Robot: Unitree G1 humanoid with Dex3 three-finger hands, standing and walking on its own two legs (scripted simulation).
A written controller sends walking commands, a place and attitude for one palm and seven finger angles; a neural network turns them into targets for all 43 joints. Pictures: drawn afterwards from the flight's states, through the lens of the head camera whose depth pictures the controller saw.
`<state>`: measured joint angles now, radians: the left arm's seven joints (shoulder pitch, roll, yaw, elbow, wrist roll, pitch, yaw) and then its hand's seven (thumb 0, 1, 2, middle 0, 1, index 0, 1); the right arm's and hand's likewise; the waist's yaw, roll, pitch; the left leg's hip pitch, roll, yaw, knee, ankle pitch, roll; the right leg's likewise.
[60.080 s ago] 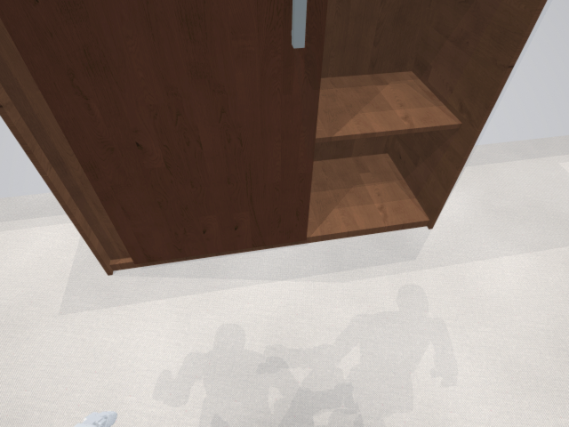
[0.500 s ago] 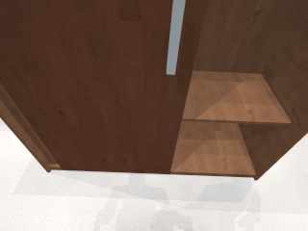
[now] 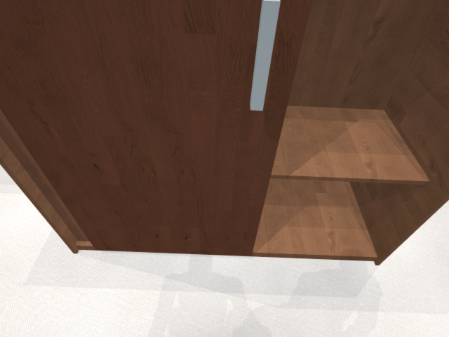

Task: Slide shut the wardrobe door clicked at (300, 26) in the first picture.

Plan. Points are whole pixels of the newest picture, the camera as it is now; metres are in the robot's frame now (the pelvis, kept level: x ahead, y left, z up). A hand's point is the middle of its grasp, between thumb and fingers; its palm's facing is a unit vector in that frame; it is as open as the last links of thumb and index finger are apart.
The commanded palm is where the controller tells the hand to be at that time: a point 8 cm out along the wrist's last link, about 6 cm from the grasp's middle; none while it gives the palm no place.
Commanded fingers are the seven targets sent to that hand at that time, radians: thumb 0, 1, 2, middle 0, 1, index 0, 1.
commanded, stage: look again from close up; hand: left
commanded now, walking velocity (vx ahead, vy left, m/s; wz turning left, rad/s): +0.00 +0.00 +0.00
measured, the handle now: (261, 55) +0.58 -0.03 +0.24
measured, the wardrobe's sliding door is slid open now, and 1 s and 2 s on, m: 0.60 0.60 0.60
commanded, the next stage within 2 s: shuffle to correct the standing spot in 0.28 s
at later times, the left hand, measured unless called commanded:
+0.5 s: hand out of the picture -0.01 +0.15 -0.18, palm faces +0.00 -0.98 -0.18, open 7.4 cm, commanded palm none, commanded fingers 0.00 0.90 0.90 -0.20 -0.30 -0.20 -0.30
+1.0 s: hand out of the picture +0.04 +0.06 -0.19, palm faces +0.09 -0.99 -0.11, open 7.4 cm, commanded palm none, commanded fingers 0.00 0.90 0.90 -0.20 -0.30 -0.20 -0.30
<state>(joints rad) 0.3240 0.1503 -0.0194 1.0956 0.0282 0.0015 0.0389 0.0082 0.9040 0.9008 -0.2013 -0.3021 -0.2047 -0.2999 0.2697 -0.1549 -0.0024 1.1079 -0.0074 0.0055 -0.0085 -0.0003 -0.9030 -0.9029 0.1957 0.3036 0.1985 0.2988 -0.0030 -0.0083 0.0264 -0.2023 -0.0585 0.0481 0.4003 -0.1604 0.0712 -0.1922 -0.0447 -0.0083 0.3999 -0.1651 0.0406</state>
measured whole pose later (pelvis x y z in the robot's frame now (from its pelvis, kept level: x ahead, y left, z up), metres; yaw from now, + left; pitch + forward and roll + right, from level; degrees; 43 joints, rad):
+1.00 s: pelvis +0.09 -0.08 -0.01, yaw +2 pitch +0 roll -1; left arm 0.40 0.10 0.02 1.08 0.04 0.01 0.02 0.01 0.90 0.90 -0.20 -0.30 -0.20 -0.30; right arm 0.29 -0.15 -0.04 1.09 -0.02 0.00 -0.04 0.00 -0.91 -0.90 0.19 0.30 0.20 0.30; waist 0.01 -0.01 0.02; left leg -0.36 0.07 0.14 0.71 -0.36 0.02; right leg -0.12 0.05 -0.15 0.46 -0.35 -0.08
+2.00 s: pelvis +0.16 -0.18 -0.01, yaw +1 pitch -1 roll +0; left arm 0.28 0.15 0.02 1.04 0.03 0.01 0.05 0.01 0.90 0.90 -0.20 -0.30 -0.21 -0.30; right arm 0.18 -0.18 -0.04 0.98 -0.01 0.03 -0.01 0.00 -0.91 -0.90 0.19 0.30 0.20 0.30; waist 0.02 0.01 0.05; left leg -0.21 0.03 0.04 0.54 -0.32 -0.01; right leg -0.30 -0.06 -0.09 0.54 -0.22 0.01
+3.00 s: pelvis +0.19 -0.16 +0.00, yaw +0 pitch -1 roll +1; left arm 0.27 0.15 -0.01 1.09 0.02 -0.01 0.04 0.01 0.92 0.90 -0.20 -0.30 -0.20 -0.30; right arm 0.26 -0.18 0.01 1.10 -0.01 -0.02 -0.03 0.00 -0.91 -0.90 0.19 0.30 0.20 0.30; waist 0.00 0.03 0.04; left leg -0.09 -0.01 0.08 0.43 -0.31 0.02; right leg -0.23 -0.04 0.03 0.50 -0.25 0.03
